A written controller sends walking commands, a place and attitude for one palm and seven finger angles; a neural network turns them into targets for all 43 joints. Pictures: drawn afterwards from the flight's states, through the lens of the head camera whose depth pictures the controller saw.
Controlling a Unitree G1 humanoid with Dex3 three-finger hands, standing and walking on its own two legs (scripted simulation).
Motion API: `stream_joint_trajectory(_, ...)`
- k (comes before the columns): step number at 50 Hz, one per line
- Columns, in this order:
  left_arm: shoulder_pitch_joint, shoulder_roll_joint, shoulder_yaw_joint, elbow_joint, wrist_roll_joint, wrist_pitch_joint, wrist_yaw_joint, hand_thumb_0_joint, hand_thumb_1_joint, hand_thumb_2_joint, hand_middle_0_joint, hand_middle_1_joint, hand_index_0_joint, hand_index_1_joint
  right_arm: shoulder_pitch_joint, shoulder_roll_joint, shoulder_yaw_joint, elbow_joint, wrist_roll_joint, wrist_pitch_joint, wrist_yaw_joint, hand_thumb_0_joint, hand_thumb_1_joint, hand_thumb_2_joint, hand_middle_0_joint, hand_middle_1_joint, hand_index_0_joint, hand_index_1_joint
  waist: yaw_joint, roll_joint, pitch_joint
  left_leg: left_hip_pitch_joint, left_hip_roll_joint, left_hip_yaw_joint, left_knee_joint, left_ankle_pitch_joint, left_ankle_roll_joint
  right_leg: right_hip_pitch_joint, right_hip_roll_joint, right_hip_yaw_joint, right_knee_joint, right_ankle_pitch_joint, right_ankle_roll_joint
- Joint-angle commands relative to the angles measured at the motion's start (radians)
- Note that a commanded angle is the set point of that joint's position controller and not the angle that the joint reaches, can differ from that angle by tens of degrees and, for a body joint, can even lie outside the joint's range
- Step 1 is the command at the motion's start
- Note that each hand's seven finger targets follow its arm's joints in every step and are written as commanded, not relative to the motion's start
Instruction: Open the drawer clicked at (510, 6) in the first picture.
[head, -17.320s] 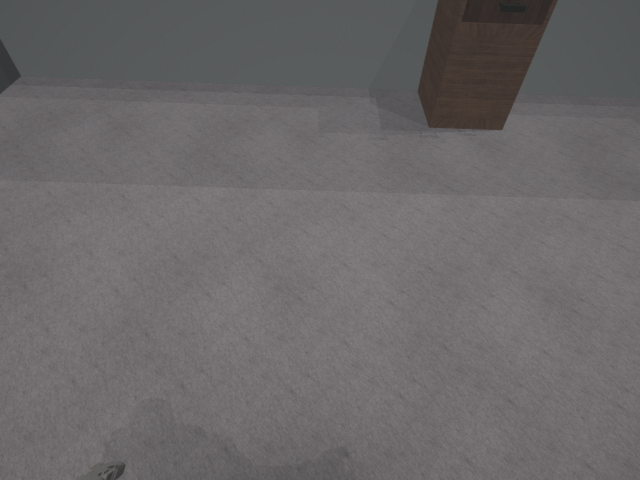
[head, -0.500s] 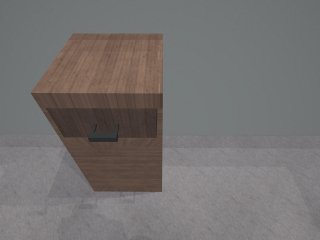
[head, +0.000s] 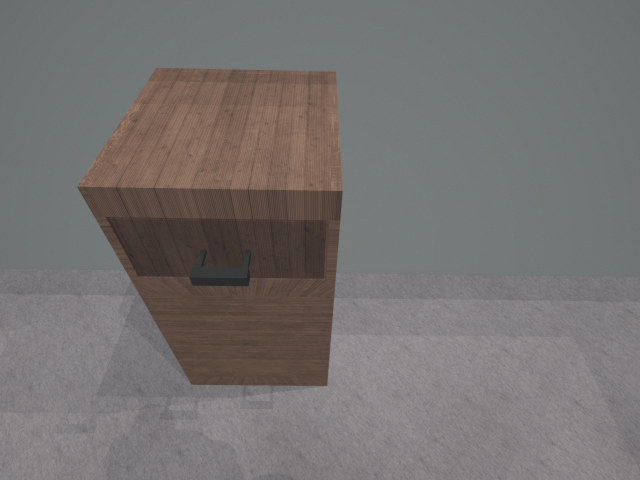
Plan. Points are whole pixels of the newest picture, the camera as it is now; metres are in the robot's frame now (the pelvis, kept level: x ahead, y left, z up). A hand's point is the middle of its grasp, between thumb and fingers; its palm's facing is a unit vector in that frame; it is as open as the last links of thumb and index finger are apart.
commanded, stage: look again from close up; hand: left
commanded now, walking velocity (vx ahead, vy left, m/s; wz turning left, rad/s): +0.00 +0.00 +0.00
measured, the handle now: (222, 266) +0.50 +0.21 -0.10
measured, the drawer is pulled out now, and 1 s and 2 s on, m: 0.00 0.00 0.00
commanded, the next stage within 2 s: raise the hand with hooked fingers in 0.02 s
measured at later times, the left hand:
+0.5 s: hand (197, 444) +0.18 +0.17 -0.05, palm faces -0.01 -0.22 -0.98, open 8.3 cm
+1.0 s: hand (173, 403) +0.21 +0.20 -0.01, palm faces -0.01 -0.11 -0.99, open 11.3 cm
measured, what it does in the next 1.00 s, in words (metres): stands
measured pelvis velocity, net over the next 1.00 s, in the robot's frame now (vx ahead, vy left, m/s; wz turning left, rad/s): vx -0.03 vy -0.04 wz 0.00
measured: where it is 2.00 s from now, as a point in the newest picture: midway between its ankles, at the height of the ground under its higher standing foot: outside the picture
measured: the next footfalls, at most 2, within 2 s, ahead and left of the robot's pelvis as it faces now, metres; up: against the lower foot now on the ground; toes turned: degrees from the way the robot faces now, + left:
none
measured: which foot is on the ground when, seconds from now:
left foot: down 0.00-1.00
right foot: down 0.00-1.00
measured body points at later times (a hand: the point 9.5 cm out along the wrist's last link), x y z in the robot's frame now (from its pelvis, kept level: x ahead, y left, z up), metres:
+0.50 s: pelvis -0.04 -0.02 -0.04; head -0.02 -0.04 +0.41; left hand +0.17 +0.18 +0.00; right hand +0.19 -0.27 -0.09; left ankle -0.02 +0.09 -0.74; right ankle -0.04 -0.11 -0.74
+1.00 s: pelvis -0.03 -0.04 -0.02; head +0.00 -0.07 +0.42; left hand +0.21 +0.20 +0.04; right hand +0.15 -0.26 -0.14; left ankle -0.02 +0.09 -0.74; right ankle -0.04 -0.11 -0.74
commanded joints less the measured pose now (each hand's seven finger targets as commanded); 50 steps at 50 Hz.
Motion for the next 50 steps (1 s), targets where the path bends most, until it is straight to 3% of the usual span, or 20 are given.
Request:
stream_joint_trajectory(1,0.081,0.075,0.009,-0.013,0.001,-0.007,0.006,0.0,0.9,0.9,-0.2,-0.3,-0.2,-0.3,0.048,-0.105,-0.019,-0.017,0.0,-0.018,-0.004,0.0,-0.9,-0.9,0.2,0.3,0.2,0.3,0.012,0.009,0.072,-0.022,0.132,-0.126,-0.104,0.231,0.018,-0.038,-0.085,0.074,-0.071,0.174,-0.028)
stream_joint_trajectory(5,0.09,0.065,0.008,-0.004,0.002,-0.008,0.007,0.0,0.9,0.9,-0.2,-0.3,-0.2,-0.3,0.054,-0.098,-0.02,-0.009,0.001,-0.019,-0.005,0.0,-0.9,-0.9,0.2,0.3,0.2,0.3,0.009,0.013,0.067,-0.006,0.134,-0.123,-0.107,0.248,0.019,-0.039,-0.085,0.074,-0.074,0.184,-0.026)
stream_joint_trajectory(6,0.137,0.102,0.012,0.02,0.02,-0.039,0.043,0.0,0.9,0.9,-0.2,-0.3,-0.2,-0.3,-0.05,-0.132,-0.03,-0.085,0.013,-0.027,0.004,0.0,-0.9,-0.9,0.2,0.3,0.2,0.3,0.037,-0.063,0.103,-0.091,0.138,-0.104,0.11,0.433,-0.016,-0.076,-0.138,0.118,-0.092,0.606,-0.001)
stream_joint_trajectory(7,-0.627,0.39,-0.025,-1.516,0.132,-0.183,0.056,0.0,0.877,0.89,-0.202,-0.315,-0.202,-0.315,-0.013,-0.294,-0.052,-0.434,0.067,-0.169,-0.031,0.0,-0.9,-0.9,0.2,0.3,0.2,0.3,-0.061,0.254,-0.402,0.185,0.057,-0.099,-0.032,0.545,0.004,-0.048,-0.026,0.118,0.04,0.459,-0.037)
stream_joint_trajectory(8,-0.229,0.335,0.008,-1.261,0.162,-0.103,0.136,0.0,0.853,0.88,-0.203,-0.33,-0.203,-0.33,-0.099,-0.211,-0.047,-0.378,0.055,-0.269,-0.072,0.0,-0.9,-0.9,0.2,0.3,0.2,0.3,0.014,0.4,-0.415,0.307,0.106,-0.112,-0.026,0.68,-0.03,-0.138,-0.009,0.03,0.121,0.148,-0.045)
stream_joint_trajectory(9,0.017,0.176,-0.055,-1.146,0.146,0.052,0.186,0.0,0.83,0.87,-0.205,-0.345,-0.205,-0.345,-0.108,-0.171,-0.068,-0.364,0.076,-0.301,-0.071,0.0,-0.9,-0.9,0.2,0.3,0.2,0.3,-0.006,0.27,-0.241,0.145,0.114,-0.13,-0.088,0.561,-0.072,-0.24,0.001,-0.017,0.185,-0.034,-0.017)
stream_joint_trajectory(10,0.052,0.045,-0.149,-1.109,0.192,0.089,0.194,0.0,0.807,0.86,-0.207,-0.36,-0.207,-0.36,-0.087,-0.157,-0.065,-0.353,0.076,-0.311,-0.07,0.0,-0.9,-0.9,0.2,0.3,0.2,0.3,-0.02,0.172,-0.147,0.064,0.1,-0.12,-0.055,0.478,-0.046,-0.259,-0.002,-0.027,0.172,-0.014,-0.011)
stream_joint_trajectory(11,-0.009,0.074,-0.166,-1.187,0.256,0.087,0.21,0.0,0.783,0.85,-0.208,-0.375,-0.208,-0.375,-0.133,-0.193,-0.071,-0.419,0.069,-0.322,-0.058,0.0,-0.9,-0.9,0.2,0.3,0.2,0.3,-0.02,0.103,-0.041,-0.027,0.087,-0.134,-0.024,0.338,-0.036,-0.297,-0.003,-0.03,0.127,0.008,-0.016)
stream_joint_trajectory(12,-0.023,0.146,-0.146,-1.212,0.371,0.079,0.238,0.0,0.76,0.84,-0.21,-0.39,-0.21,-0.39,-0.132,-0.242,-0.075,-0.441,0.041,-0.315,-0.054,0.0,-0.9,-0.9,0.2,0.3,0.2,0.3,-0.04,0.047,-0.096,-0.072,0.071,-0.139,0.03,0.248,-0.025,-0.316,0.008,-0.018,0.101,0.059,-0.028)
stream_joint_trajectory(14,0.006,0.142,-0.174,-1.189,0.579,0.078,0.294,0.0,0.713,0.82,-0.213,-0.42,-0.213,-0.42,-0.144,-0.249,-0.08,-0.525,0.002,-0.274,-0.033,0.0,-0.9,-0.9,0.2,0.3,0.2,0.3,-0.043,-0.053,-0.157,-0.137,0.045,-0.156,0.126,0.246,-0.018,-0.375,0.03,-0.004,0.147,0.066,-0.039)
stream_joint_trajectory(15,0.093,0.133,-0.16,-1.115,0.699,0.091,0.328,0.0,0.69,0.81,-0.215,-0.435,-0.215,-0.435,-0.158,-0.244,-0.094,-0.553,-0.02,-0.238,-0.02,0.0,-0.9,-0.9,0.2,0.3,0.2,0.3,-0.012,-0.109,-0.186,-0.166,0.041,-0.142,0.152,0.219,-0.027,-0.405,0.039,-0.014,0.159,0.009,-0.04)
stream_joint_trajectory(17,0.25,0.07,-0.189,-0.994,0.873,0.091,0.373,0.0,0.643,0.79,-0.218,-0.465,-0.218,-0.465,-0.241,-0.246,-0.109,-0.628,-0.043,-0.155,0.022,0.0,-0.9,-0.9,0.2,0.3,0.2,0.3,0.047,-0.199,-0.087,-0.276,0.016,-0.106,0.179,0.085,-0.03,-0.462,0.046,0.015,0.148,-0.091,-0.056)
stream_joint_trajectory(19,0.313,0.118,-0.119,-0.955,0.982,0.063,0.391,0.0,0.597,0.77,-0.222,-0.495,-0.222,-0.495,-0.291,-0.239,-0.11,-0.675,-0.037,-0.061,0.061,0.0,-0.9,-0.9,0.2,0.3,0.2,0.3,0.111,-0.195,-0.089,-0.357,-0.001,-0.076,0.196,0.061,-0.034,-0.423,0.041,0.073,0.169,-0.044,-0.076)
stream_joint_trajectory(22,0.219,0.248,-0.004,-1.054,1.081,0.016,0.428,0.0,0.527,0.74,-0.227,-0.54,-0.227,-0.54,-0.333,-0.21,-0.091,-0.744,-0.022,0.019,0.081,0.0,-0.9,-0.9,0.2,0.3,0.2,0.3,0.157,-0.122,-0.198,-0.384,-0.019,-0.052,0.218,0.072,-0.035,-0.36,0.026,0.106,0.218,0.022,-0.076)
stream_joint_trajectory(25,0.02,0.325,0.047,-1.183,1.148,0.021,0.492,0.0,0.457,0.71,-0.232,-0.585,-0.232,-0.585,-0.352,-0.191,-0.083,-0.773,-0.031,0.069,0.076,0.0,-0.9,-0.9,0.2,0.3,0.2,0.3,0.149,-0.023,-0.27,-0.353,-0.038,-0.045,0.25,0.073,-0.029,-0.355,0.025,0.185,0.209,0.024,-0.072)
stream_joint_trajectory(30,-0.288,0.344,0.034,-1.268,1.115,0.032,0.525,0.0,0.34,0.66,-0.24,-0.66,-0.24,-0.66,-0.354,-0.18,-0.087,-0.742,-0.048,0.085,0.041,0.0,-0.9,-0.9,0.2,0.3,0.2,0.3,0.042,0.039,-0.305,-0.278,-0.035,-0.068,0.326,0.046,-0.005,-0.416,0.017,0.218,0.181,0.028,-0.053)
stream_joint_trajectory(34,-0.341,0.321,-0.021,-1.242,1.046,0.008,0.456,0.0,0.247,0.62,-0.247,-0.72,-0.247,-0.72,-0.371,-0.177,-0.076,-0.715,-0.047,0.059,0.018,0.0,-0.9,-0.9,0.2,0.3,0.2,0.3,0.0,0.026,-0.27,-0.28,-0.037,-0.068,0.33,0.014,0.006,-0.39,0.006,0.21,0.13,0.017,-0.032)
stream_joint_trajectory(39,-0.22,0.346,0.0,-1.135,1.007,0.032,0.346,0.0,0.13,0.57,-0.255,-0.795,-0.255,-0.795,-0.353,-0.181,-0.061,-0.693,-0.039,0.058,0.006,0.0,-0.9,-0.9,0.2,0.3,0.2,0.3,0.046,-0.068,-0.264,-0.324,-0.035,-0.065,0.26,0.054,0.0,-0.239,-0.008,0.212,0.095,0.129,-0.015)
stream_joint_trajectory(44,-0.14,0.417,0.095,-1.154,1.0,0.016,0.308,0.0,0.013,0.52,-0.263,-0.87,-0.263,-0.87,-0.344,-0.184,-0.058,-0.687,-0.034,0.064,0.009,0.0,-0.9,-0.9,0.2,0.3,0.2,0.3,0.102,-0.063,-0.296,-0.334,-0.035,-0.06,0.196,0.119,-0.01,-0.098,-0.022,0.2,0.116,0.322,-0.009)
stream_joint_trajectory(50,-0.226,0.403,0.1,-1.242,1.002,-0.008,0.356,0.0,-0.127,0.46,-0.273,-0.96,-0.273,-0.96,-0.33,-0.189,-0.086,-0.685,-0.03,0.061,0.016,0.0,-0.9,-0.9,0.2,0.3,0.2,0.3,0.087,-0.018,-0.31,-0.273,-0.033,-0.05,0.173,0.148,-0.004,-0.124,-0.015,0.153,0.117,0.308,-0.016)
